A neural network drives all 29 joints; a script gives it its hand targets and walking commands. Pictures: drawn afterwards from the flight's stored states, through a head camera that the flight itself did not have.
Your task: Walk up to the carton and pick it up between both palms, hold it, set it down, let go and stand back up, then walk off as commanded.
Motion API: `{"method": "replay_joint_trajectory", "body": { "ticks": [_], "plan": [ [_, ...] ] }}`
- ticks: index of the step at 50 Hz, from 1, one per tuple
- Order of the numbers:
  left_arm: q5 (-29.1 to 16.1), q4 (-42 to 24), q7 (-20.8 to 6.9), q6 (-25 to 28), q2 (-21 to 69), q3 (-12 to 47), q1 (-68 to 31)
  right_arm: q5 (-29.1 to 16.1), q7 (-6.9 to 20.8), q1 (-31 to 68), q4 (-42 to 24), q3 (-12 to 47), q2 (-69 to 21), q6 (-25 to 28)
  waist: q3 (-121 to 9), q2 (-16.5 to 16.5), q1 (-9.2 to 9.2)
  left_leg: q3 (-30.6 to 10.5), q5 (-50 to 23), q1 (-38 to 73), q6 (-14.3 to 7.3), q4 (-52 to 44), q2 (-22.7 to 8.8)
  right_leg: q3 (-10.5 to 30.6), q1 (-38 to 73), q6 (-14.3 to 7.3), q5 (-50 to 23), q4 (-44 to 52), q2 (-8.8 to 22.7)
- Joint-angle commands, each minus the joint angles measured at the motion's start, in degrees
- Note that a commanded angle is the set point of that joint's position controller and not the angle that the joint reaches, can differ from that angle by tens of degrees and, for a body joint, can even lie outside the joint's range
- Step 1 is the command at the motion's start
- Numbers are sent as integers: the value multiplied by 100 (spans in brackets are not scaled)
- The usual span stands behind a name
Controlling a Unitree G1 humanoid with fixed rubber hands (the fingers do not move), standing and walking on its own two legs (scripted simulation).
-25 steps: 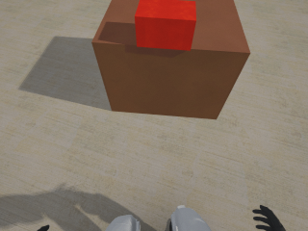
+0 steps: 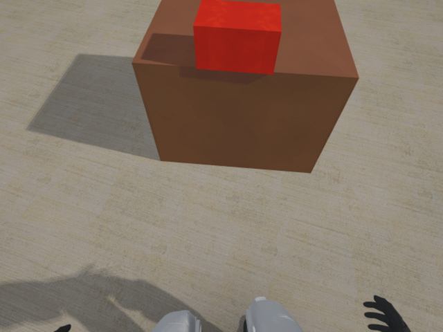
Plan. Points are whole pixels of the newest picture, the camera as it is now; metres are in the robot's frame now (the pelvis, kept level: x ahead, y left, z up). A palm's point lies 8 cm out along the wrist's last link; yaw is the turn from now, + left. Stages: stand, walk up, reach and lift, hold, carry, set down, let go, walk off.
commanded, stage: stand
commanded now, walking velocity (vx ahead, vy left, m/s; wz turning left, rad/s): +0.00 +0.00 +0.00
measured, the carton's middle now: (237, 37) +1.02 -0.06 -0.05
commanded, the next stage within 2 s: none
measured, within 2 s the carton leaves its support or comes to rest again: neither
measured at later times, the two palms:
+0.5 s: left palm out of the picture +0.08 +0.31 -0.10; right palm out of the picture +0.11 -0.31 -0.09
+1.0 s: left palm out of the picture +0.07 +0.31 -0.10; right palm out of the picture +0.10 -0.31 -0.09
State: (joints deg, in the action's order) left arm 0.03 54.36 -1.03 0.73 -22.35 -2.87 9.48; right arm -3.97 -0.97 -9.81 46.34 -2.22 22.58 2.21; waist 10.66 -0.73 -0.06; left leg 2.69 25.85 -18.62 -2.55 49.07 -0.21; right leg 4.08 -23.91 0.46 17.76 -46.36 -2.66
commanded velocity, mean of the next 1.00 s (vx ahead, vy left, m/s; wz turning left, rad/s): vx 0.00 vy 0.00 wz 0.00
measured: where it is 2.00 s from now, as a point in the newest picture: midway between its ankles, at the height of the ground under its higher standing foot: outside the picture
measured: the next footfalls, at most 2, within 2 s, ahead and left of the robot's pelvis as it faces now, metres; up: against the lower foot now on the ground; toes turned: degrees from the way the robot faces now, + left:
none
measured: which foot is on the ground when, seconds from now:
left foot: down 0.00-1.00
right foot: down 0.00-1.00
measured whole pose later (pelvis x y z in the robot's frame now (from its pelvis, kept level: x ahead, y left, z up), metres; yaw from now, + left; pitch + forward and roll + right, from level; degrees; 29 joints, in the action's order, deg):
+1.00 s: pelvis +0.00 +0.00 +0.00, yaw +0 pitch -4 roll +0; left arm 0.0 55.6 -1.4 0.9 -22.3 -2.9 9.3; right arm -4.0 -0.8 -9.8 47.7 -2.2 22.6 2.2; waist 8.6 -0.4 -0.1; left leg 2.7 24.4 -18.6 -2.1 47.2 -0.3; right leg 4.1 -23.9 0.5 16.4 -44.5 -2.7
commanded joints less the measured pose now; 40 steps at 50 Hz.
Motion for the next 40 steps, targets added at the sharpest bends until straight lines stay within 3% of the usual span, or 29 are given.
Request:
{"method": "replay_joint_trajectory", "body": {
  "ticks": [1, 2, 3, 5, 7, 8, 10, 11, 12, 13, 14, 16, 17, 19, 20, 21, 22, 23, 25, 26, 28, 29, 32, 33, 34, 35, 37, 39, 40],
  "plan": [
    [48, -503, 44, 143, -1000, -174, -458, 518, 14, 438, 5, -213, 1272, 200, -1854, -205, -91, -1680, -1019, 418, -268, -2164, -919, 482, 816, -601, -627, 917, 522],
    [42, -472, 34, 162, -1182, -220, -458, 480, 36, 387, 99, -251, 1376, 225, -1991, -89, 8, -1822, -1031, 412, -332, -2111, -1030, 596, 907, -559, -784, 992, 593],
    [-10, -395, 42, 183, -1047, -119, -616, 496, 24, 425, 162, -128, 1142, 195, -1617, -223, 28, -1485, -1170, 348, -230, -2083, -787, 616, 772, -597, -999, 1018, 577],
    [-59, -460, 48, 186, -998, -168, -388, 511, 19, 580, 60, -134, 1180, 167, -1725, -216, -77, -1561, -1430, 257, -315, -2112, -880, 486, 831, -652, -866, 936, 560],
    [25, -230, 78, 142, -1106, -160, -506, 507, -7, 211, 132, -77, 1028, 186, -1683, 84, 122, -1524, -1308, 261, -269, -1916, -780, 721, 824, -661, -1016, 987, 570],
    [35, -371, 83, 148, -1200, -150, -548, 512, 20, 358, 91, -155, 1218, 183, -1649, 91, 38, -1553, -1109, 235, -253, -1972, -875, 667, 769, -646, -1190, 1022, 647],
    [32, -305, 70, 131, -1136, -183, -621, 543, 18, 428, 81, -140, 1140, 157, -1587, -46, -6, -1386, -911, 241, -216, -2012, -689, 764, 664, -637, -785, 1080, 649],
    [60, -388, 94, 150, -1249, -175, -461, 544, 16, 217, 131, -184, 1285, 140, -1769, -70, 135, -1635, -904, 298, -174, -2215, -884, 674, 819, -582, -618, 1050, 581],
    [9, -370, 106, 102, -1258, -189, -813, 513, 15, 418, 103, -213, 1383, 170, -1644, 368, 56, -1580, -598, 63, -223, -2262, -870, 659, 779, -636, -381, 1101, 626],
    [44, -328, 109, 98, -942, -69, -565, 523, 24, 595, 140, -226, 1295, 118, -1598, -147, 32, -1673, -675, 304, -243, -2136, -928, 610, 558, -599, -520, 986, 560],
    [35, -327, 116, 110, -1176, -136, -404, 536, 23, 357, 123, -61, 1116, 142, -1202, -135, -100, -1794, -830, -189, -330, -2301, -991, 583, 767, -560, -581, 922, 520],
    [39, -306, 88, 122, -1056, -85, -522, 464, 33, 516, 85, -137, 1089, 149, -1506, 289, -39, -1479, -558, 54, -238, -1987, -712, 724, 697, -670, -600, 1162, 623],
    [25, -461, 88, 205, -1161, -146, -506, 507, 19, 225, 168, -109, 1072, 180, -1750, -26, 118, -1321, -854, 248, -206, -1986, -714, 858, 767, -667, -914, 1112, 642],
    [25, -371, 103, 136, -1206, -141, -626, 563, 63, 261, 152, -132, 1081, 147, -1436, 168, 127, -1402, -647, 164, -231, -1938, -697, 797, 533, -587, -488, 1253, 605],
    [67, -361, 119, 122, -1169, -158, -690, 583, 10, 249, 229, -175, 1176, 139, -1423, 16, 157, -1526, -677, 277, -214, -2073, -755, 844, 355, -593, -392, 1261, 616],
    [58, -382, 125, 167, -1190, -173, -582, 570, 8, 408, 145, -254, 1433, 159, -1319, -289, 112, -1613, -700, -22, -264, -2116, -879, 605, 625, -464, -608, 1107, 530],
    [26, -296, 123, 124, -1031, -156, -391, 657, -12, 299, 311, -204, 1324, 138, -1224, -271, 14, -1771, -761, -68, -290, -2190, -961, 582, 612, -507, -557, 1015, 484],
    [45, -302, 96, 138, -1021, -130, -401, 611, 4, 520, 270, -156, 1250, 92, -1414, 110, -120, -1664, -555, 24, -329, -2202, -896, 556, 713, -557, -296, 1070, 535],
    [37, -480, 89, 163, -1254, -218, -691, 534, 5, 363, 154, -169, 1078, 146, -1724, 278, 48, -1699, -788, 161, -291, -2200, -948, 634, 823, -567, -625, 1100, 588],
    [-6, -363, 87, 148, -1114, -176, -535, 567, 21, 498, 174, -83, 1176, 168, -1535, -89, -129, -1651, -1045, 131, -211, -2405, -891, 613, 732, -552, -733, 1073, 539],
    [49, -283, 104, 112, -1077, -157, -370, 507, 42, 435, 242, -52, 1057, 183, -1682, -321, -30, -1637, -865, 136, -252, -2291, -888, 688, 1052, -565, -734, 1040, 585],
    [16, -395, 119, 137, -1213, -201, -514, 518, 61, 540, 144, -145, 1225, 188, -1762, 179, -36, -1502, -723, 59, -201, -2117, -823, 689, 1027, -570, -760, 1082, 606],
    [65, -304, 65, 134, -997, -116, -597, 489, 13, 509, 210, -114, 1078, 181, -1479, -27, 53, -1627, -556, -10, -246, -2104, -831, 828, 805, -638, -462, 1247, 635],
    [75, -269, 71, 119, -1280, -180, -687, 520, 9, 392, 240, -101, 1038, 145, -1300, 297, 94, -1526, -686, -75, -238, -2190, -811, 760, 818, -583, -670, 1254, 621],
    [32, -317, 88, 90, -964, -81, -681, 533, 10, 315, 258, -143, 1110, 114, -1166, 150, 66, -1745, -800, 65, -96, -2397, -972, 595, 413, -601, -535, 985, 598],
    [46, -306, 68, 82, -1041, -111, -516, 547, 0, 511, 227, -157, 1209, 152, -1520, 24, -78, -1721, -524, -34, -277, -2227, -942, 613, 784, -588, -410, 1178, 566],
    [95, -351, 43, 122, -1127, -163, -733, 566, 15, 334, 196, -182, 1153, 115, -1647, 130, 80, -1515, -131, 181, -205, -2250, -762, 829, 653, -582, 306, 1476, 602],
    [90, -280, 33, 137, -1146, -157, -534, 544, 36, 325, 148, -133, 1083, 162, -1602, 117, 17, -1576, 24, 12, -257, -2183, -838, 679, 774, -505, 124, 1407, 486],
    [43, -226, 9, 167, -1016, -149, -462, 550, 48, 524, 153, -157, 1245, 144, -1216, -174, -62, -1674, -184, -178, -295, -2416, -894, 575, 733, -532, -134, 1277, 489]
  ]
}}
